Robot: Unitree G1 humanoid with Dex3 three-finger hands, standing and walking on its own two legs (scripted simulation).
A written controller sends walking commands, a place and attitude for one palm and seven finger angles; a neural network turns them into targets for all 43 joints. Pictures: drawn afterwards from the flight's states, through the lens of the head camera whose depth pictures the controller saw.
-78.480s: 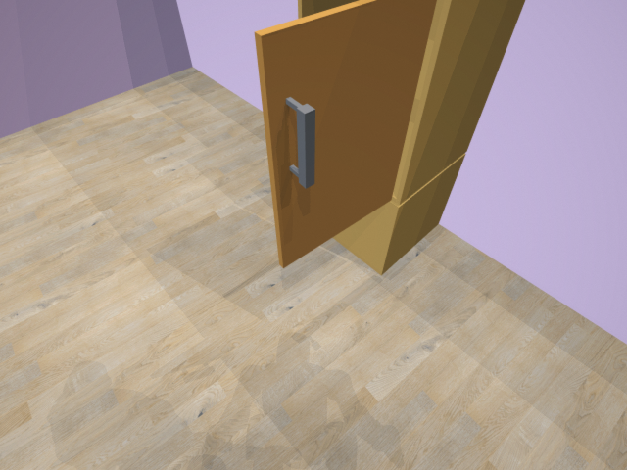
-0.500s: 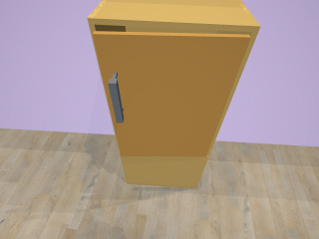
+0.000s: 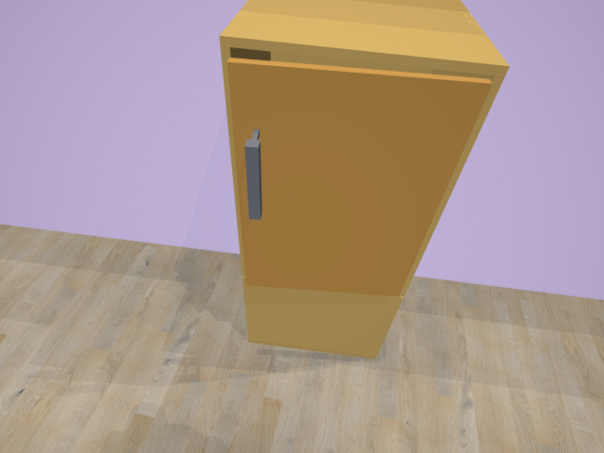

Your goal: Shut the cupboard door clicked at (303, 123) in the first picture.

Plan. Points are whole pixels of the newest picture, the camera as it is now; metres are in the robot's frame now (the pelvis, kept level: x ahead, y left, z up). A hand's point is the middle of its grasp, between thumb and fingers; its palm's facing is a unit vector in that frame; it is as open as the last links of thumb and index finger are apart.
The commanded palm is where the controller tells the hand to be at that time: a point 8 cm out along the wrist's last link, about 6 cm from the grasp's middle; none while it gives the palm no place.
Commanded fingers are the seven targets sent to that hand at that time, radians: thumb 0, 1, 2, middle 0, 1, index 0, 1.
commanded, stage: shuffle to correct the standing spot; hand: left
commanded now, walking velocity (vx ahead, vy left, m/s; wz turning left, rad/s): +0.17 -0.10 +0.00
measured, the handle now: (255, 175) +0.57 +0.14 +0.05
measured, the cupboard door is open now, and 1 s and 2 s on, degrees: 4 4 4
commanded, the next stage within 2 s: come to a stop and stand still in 1.06 s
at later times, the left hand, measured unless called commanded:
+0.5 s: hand out of the picture +0.04 +0.17 -0.17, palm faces +0.00 -0.99 -0.15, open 7.3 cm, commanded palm none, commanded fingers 0.00 0.90 0.90 -0.20 -0.30 -0.20 -0.30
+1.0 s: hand out of the picture +0.02 +0.10 -0.19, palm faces +0.04 -1.00 -0.08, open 7.4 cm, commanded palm none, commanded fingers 0.00 0.90 0.90 -0.20 -0.30 -0.20 -0.30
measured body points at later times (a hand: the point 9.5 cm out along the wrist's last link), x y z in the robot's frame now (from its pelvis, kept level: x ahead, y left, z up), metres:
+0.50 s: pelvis -0.01 +0.00 +0.01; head -0.01 +0.02 +0.46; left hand +0.04 +0.23 -0.15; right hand -0.06 -0.21 -0.14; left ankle +0.03 +0.10 -0.74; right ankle +0.01 -0.14 -0.68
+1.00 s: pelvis +0.08 -0.04 -0.01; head +0.10 -0.01 +0.44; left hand +0.02 +0.16 -0.18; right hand +0.13 -0.28 -0.14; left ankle +0.13 +0.04 -0.74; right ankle +0.01 -0.14 -0.72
